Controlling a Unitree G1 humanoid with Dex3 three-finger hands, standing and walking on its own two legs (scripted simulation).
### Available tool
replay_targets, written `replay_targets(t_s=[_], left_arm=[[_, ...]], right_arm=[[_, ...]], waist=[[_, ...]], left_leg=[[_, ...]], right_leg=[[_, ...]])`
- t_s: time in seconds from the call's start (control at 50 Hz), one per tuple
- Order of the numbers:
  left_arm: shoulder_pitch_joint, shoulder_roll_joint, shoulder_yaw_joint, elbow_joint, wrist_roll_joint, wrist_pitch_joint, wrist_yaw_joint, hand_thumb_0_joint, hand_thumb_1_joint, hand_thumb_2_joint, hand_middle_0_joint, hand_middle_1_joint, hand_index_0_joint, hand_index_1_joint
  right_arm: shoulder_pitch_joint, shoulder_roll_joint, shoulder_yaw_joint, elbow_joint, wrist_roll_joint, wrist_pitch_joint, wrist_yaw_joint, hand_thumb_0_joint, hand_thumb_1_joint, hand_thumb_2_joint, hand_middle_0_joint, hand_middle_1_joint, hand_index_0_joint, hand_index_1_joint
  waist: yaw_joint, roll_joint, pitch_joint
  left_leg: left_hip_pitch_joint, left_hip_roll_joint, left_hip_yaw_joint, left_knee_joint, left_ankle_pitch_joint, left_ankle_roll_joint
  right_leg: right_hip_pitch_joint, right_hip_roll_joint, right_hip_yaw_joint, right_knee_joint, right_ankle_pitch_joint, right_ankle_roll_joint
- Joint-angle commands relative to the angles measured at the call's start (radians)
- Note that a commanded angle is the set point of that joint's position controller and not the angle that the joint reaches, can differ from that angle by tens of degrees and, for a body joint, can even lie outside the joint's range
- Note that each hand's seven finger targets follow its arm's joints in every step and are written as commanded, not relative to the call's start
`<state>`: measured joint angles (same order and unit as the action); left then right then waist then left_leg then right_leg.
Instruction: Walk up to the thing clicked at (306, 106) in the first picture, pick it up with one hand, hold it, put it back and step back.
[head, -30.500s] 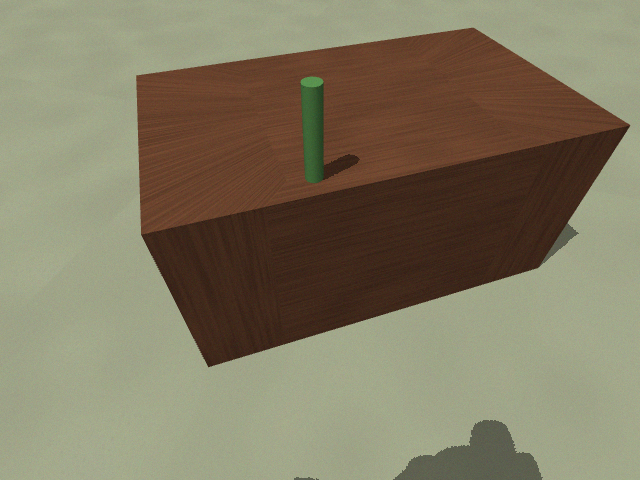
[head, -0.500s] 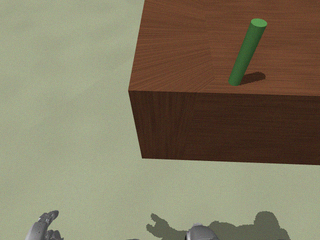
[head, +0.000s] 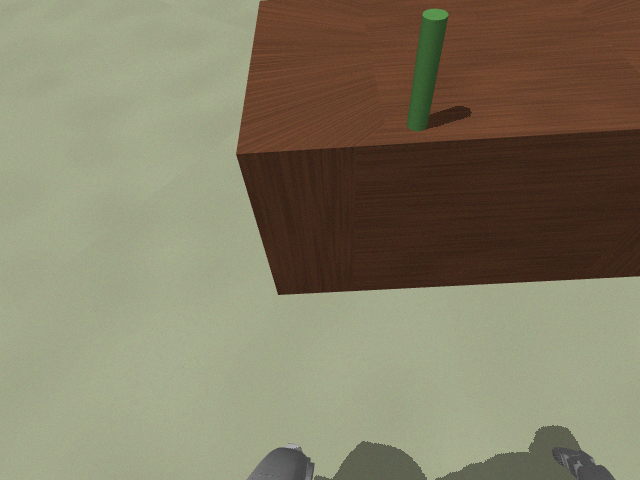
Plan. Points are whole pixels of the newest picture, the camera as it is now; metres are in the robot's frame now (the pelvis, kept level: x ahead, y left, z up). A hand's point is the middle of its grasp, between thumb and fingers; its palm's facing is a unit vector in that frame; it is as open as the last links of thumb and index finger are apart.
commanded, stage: step back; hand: right
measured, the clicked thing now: (425, 76) +0.86 -0.18 +0.01
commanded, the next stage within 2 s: stand in 1.58 s
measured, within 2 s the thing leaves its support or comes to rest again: neither
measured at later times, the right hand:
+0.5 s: hand out of the picture -0.03 -0.28 -0.14, palm faces -0.07 +0.91 -0.40, open 7.4 cm
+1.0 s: hand out of the picture -0.13 -0.27 -0.15, palm faces -0.08 +0.94 -0.33, open 7.4 cm
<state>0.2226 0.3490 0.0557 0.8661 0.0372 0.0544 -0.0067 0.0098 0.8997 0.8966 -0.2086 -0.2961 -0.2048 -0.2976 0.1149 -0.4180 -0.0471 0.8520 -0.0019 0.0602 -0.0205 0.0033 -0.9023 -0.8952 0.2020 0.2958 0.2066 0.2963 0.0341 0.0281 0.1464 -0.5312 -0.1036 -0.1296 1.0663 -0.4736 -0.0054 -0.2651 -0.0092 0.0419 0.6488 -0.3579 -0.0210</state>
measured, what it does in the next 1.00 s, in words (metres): walks backwards: left foot, then right foot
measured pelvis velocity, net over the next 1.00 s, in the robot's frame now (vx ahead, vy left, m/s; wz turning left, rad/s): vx -0.20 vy -0.02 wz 0.04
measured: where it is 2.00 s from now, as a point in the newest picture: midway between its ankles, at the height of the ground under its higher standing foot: outside the picture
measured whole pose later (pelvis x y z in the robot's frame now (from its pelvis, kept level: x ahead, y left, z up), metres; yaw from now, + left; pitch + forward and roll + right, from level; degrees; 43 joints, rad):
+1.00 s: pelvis -0.20 -0.02 +0.00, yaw +2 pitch -2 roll +1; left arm 0.20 0.41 0.06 0.98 0.02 -0.01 -0.02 0.01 0.90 0.90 -0.21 -0.30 -0.20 -0.30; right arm 0.21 -0.35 -0.04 0.97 -0.04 -0.01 0.03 0.00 -0.90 -0.89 0.20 0.30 0.21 0.30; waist 0.00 -0.01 0.06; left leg -0.25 -0.01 -0.02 0.56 -0.27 0.01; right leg -0.25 -0.01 -0.02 0.64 -0.44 -0.03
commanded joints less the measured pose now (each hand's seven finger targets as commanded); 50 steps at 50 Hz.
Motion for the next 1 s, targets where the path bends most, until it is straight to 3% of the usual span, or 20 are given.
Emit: replay_targets(t_s=[0.0, 0.1, 0.16, 0.18, 0.2, 0.22, 0.28, 0.4, 0.46, 0.5, 0.52, 0.58, 0.68, 0.74, 0.76, 0.78, 0.8, 0.82, 0.92, 0.98], left_arm=[[-0.075, 0.275, 0.085, -0.140, 0.011, -0.043, 0.040, 0.000, 0.900, 0.900, -0.200, -0.300, -0.200, -0.300], [-0.037, 0.278, 0.080, -0.146, -0.003, -0.024, 0.049, 0.000, 0.900, 0.900, -0.200, -0.300, -0.200, -0.300], [-0.088, 0.267, 0.066, -0.163, -0.017, -0.009, 0.041, 0.000, 0.900, 0.900, -0.200, -0.300, -0.200, -0.300], [-0.058, 0.227, 0.051, -0.168, -0.019, -0.006, 0.035, 0.000, 0.900, 0.900, -0.200, -0.300, -0.200, -0.300], [-0.111, 0.229, 0.054, -0.181, -0.030, -0.007, 0.043, 0.000, 0.900, 0.900, -0.200, -0.300, -0.200, -0.300], [-0.143, 0.254, 0.072, -0.163, -0.015, -0.001, 0.051, 0.000, 0.900, 0.900, -0.200, -0.300, -0.200, -0.300], [-0.054, 0.239, 0.071, -0.103, -0.032, 0.005, 0.038, 0.000, 0.900, 0.900, -0.200, -0.300, -0.200, -0.300], [-0.032, 0.211, 0.056, -0.066, -0.012, -0.042, 0.008, 0.000, 0.900, 0.900, -0.200, -0.300, -0.200, -0.300], [0.082, 0.216, 0.070, 0.032, -0.002, -0.072, 0.017, 0.000, 0.900, 0.900, -0.200, -0.300, -0.200, -0.300], [0.028, 0.359, 0.105, -0.003, 0.017, -0.085, 0.023, 0.000, 0.900, 0.900, -0.200, -0.300, -0.200, -0.300], [-0.038, 0.412, 0.111, -0.019, 0.018, -0.084, 0.024, 0.000, 0.900, 0.900, -0.200, -0.300, -0.200, -0.300], [-0.126, 0.286, 0.076, -0.021, 0.007, -0.099, 0.026, 0.000, 0.900, 0.900, -0.200, -0.300, -0.200, -0.300], [-0.033, 0.302, 0.081, 0.009, 0.007, -0.100, 0.016, 0.000, 0.900, 0.900, -0.200, -0.300, -0.200, -0.300], [-0.056, 0.298, 0.065, 0.003, -0.005, -0.083, 0.010, 0.000, 0.900, 0.900, -0.200, -0.300, -0.200, -0.300], [-0.058, 0.260, 0.048, -0.002, -0.006, -0.080, 0.009, 0.000, 0.900, 0.900, -0.200, -0.300, -0.200, -0.300], [-0.071, 0.214, 0.034, -0.004, -0.016, -0.080, 0.006, 0.000, 0.900, 0.900, -0.200, -0.300, -0.200, -0.300], [-0.100, 0.220, 0.041, 0.006, -0.027, -0.076, 0.009, 0.000, 0.900, 0.900, -0.200, -0.300, -0.200, -0.300], [-0.092, 0.251, 0.051, 0.014, -0.020, -0.076, 0.011, 0.000, 0.900, 0.900, -0.200, -0.300, -0.200, -0.300], [-0.023, 0.222, 0.052, 0.056, -0.021, -0.095, -0.001, 0.000, 0.900, 0.900, -0.200, -0.300, -0.200, -0.300], [0.037, 0.225, 0.062, 0.095, -0.003, -0.112, 0.013, 0.000, 0.900, 0.900, -0.200, -0.300, -0.200, -0.300]], right_arm=[[0.028, -0.153, -0.041, -0.072, -0.004, -0.039, -0.023, 0.000, -0.900, -0.900, 0.200, 0.300, 0.200, 0.300], [0.041, -0.128, -0.042, -0.070, -0.020, -0.045, -0.014, 0.000, -0.900, -0.900, 0.200, 0.300, 0.200, 0.300], [0.137, -0.149, -0.058, -0.029, -0.023, -0.052, -0.011, 0.000, -0.900, -0.900, 0.200, 0.300, 0.200, 0.300], [0.122, -0.219, -0.078, -0.034, -0.034, -0.052, -0.013, 0.000, -0.900, -0.900, 0.200, 0.300, 0.200, 0.300], [0.049, -0.340, -0.090, -0.060, -0.024, -0.044, -0.001, 0.000, -0.900, -0.900, 0.200, 0.300, 0.200, 0.300], [0.038, -0.345, -0.097, -0.065, -0.030, -0.049, -0.002, 0.000, -0.900, -0.900, 0.200, 0.300, 0.200, 0.300], [-0.051, -0.230, -0.059, -0.073, -0.033, -0.053, -0.016, 0.000, -0.900, -0.900, 0.200, 0.300, 0.200, 0.300], [0.016, -0.217, -0.070, -0.051, -0.045, -0.052, 0.001, 0.000, -0.900, -0.900, 0.200, 0.300, 0.200, 0.300], [0.003, -0.204, -0.061, -0.038, -0.039, -0.030, 0.011, 0.000, -0.900, -0.900, 0.200, 0.300, 0.200, 0.300], [-0.023, -0.094, -0.027, -0.075, -0.027, -0.038, 0.012, 0.000, -0.900, -0.900, 0.200, 0.300, 0.200, 0.300], [-0.074, -0.164, -0.051, -0.063, -0.023, -0.039, 0.000, 0.000, -0.900, -0.900, 0.200, 0.300, 0.200, 0.300], [0.003, -0.148, -0.044, 0.000, -0.010, -0.052, 0.008, 0.000, -0.900, -0.900, 0.200, 0.300, 0.200, 0.300], [-0.013, -0.138, -0.039, 0.009, -0.032, -0.074, 0.027, 0.000, -0.900, -0.900, 0.200, 0.300, 0.200, 0.300], [0.056, -0.130, -0.049, 0.047, -0.029, -0.091, 0.026, 0.000, -0.900, -0.900, 0.200, 0.300, 0.200, 0.300], [0.093, -0.140, -0.057, 0.063, -0.032, -0.098, 0.021, 0.000, -0.900, -0.900, 0.200, 0.300, 0.200, 0.300], [0.113, -0.193, -0.073, 0.073, -0.037, -0.104, 0.018, 0.000, -0.900, -0.900, 0.200, 0.300, 0.200, 0.300], [0.114, -0.248, -0.083, 0.070, -0.031, -0.102, 0.023, 0.000, -0.900, -0.900, 0.200, 0.300, 0.200, 0.300], [0.115, -0.274, -0.089, 0.062, -0.031, -0.102, 0.027, 0.000, -0.900, -0.900, 0.200, 0.300, 0.200, 0.300], [0.048, -0.225, -0.072, 0.050, -0.036, -0.099, 0.027, 0.000, -0.900, -0.900, 0.200, 0.300, 0.200, 0.300], [0.008, -0.142, -0.044, 0.033, -0.016, -0.079, 0.031, 0.000, -0.900, -0.900, 0.200, 0.300, 0.200, 0.300]], waist=[[-0.003, -0.200, -0.148], [0.018, -0.224, -0.194], [-0.032, -0.165, -0.242], [-0.019, -0.015, -0.249], [-0.044, 0.206, -0.226], [-0.073, 0.165, -0.192], [0.015, 0.045, -0.173], [-0.055, 0.172, -0.197], [0.001, 0.113, -0.205], [0.016, -0.195, -0.123], [0.040, -0.186, -0.068], [-0.035, -0.113, -0.037], [0.028, -0.201, -0.072], [-0.019, -0.176, -0.108], [-0.039, -0.135, -0.138], [-0.049, 0.012, -0.165], [-0.043, 0.086, -0.161], [-0.050, 0.080, -0.136], [-0.023, 0.133, -0.097], [0.034, 0.054, -0.153]], left_leg=[[0.027, 0.014, 0.010, 0.045, -0.048, -0.014], [0.107, 0.069, 0.111, -0.335, -0.036, -0.003], [0.327, 0.100, 0.113, -0.667, 0.308, 0.032], [0.425, 0.276, -0.127, -0.675, 0.472, 0.101], [0.293, 0.486, -0.336, -0.716, 0.594, 0.269], [0.178, 0.550, -0.417, -0.736, 0.573, 0.342], [0.231, 0.394, -0.123, -0.647, 0.645, 0.253], [0.388, 0.342, -0.099, -0.681, 0.109, 0.224], [0.239, 0.276, 0.008, -0.523, 0.184, 0.147], [-0.078, 0.070, 0.060, -0.309, -0.062, 0.009], [0.051, 0.114, -0.057, -0.179, -0.090, -0.008], [0.076, 0.076, -0.023, -0.137, 0.065, -0.006], [0.106, 0.095, 0.082, -0.381, 0.019, -0.012], [0.313, 0.072, 0.150, -0.637, 0.130, 0.013], [0.415, 0.085, 0.106, -0.691, 0.200, 0.027], [0.483, 0.227, -0.141, -0.708, 0.168, 0.091], [0.405, 0.354, -0.311, -0.769, -0.039, 0.196], [0.339, 0.416, -0.374, -0.809, -0.137, 0.256], [0.288, 0.329, -0.204, -0.766, 0.030, 0.202], [0.113, 0.223, -0.034, -0.568, 0.176, 0.095]], right_leg=[[0.092, -0.221, 0.149, -0.143, 0.642, -0.191], [0.211, -0.238, 0.165, -0.058, 0.709, -0.178], [0.085, -0.194, 0.136, 0.049, 0.540, -0.096], [-0.099, -0.095, 0.100, 0.163, 0.304, -0.042], [-0.145, 0.069, -0.036, 0.339, -0.223, 0.005], [-0.113, 0.067, 0.097, 0.533, -0.315, 0.013], [-0.166, 0.092, 0.139, 0.666, -0.180, 0.004], [-0.096, 0.026, -0.006, 0.084, -0.195, 0.030], [0.179, 0.043, -0.037, -0.330, 0.013, -0.019], [0.125, -0.288, 0.483, -0.413, -0.257, -0.132], [-0.128, -0.409, 0.569, -0.427, -0.315, -0.255], [-0.049, -0.218, 0.241, -0.332, 0.008, -0.154], [0.092, -0.216, 0.213, -0.302, -0.012, -0.146], [0.045, -0.208, 0.155, -0.205, 0.137, -0.124], [0.010, -0.178, 0.111, -0.128, 0.212, -0.092], [-0.116, -0.083, 0.030, -0.008, 0.152, -0.034], [-0.123, 0.011, -0.070, 0.102, -0.141, -0.012], [-0.118, -0.008, -0.032, 0.187, -0.217, -0.014], [-0.051, -0.016, -0.053, 0.017, -0.118, -0.011], [0.276, 0.009, -0.050, -0.257, 0.053, -0.027]])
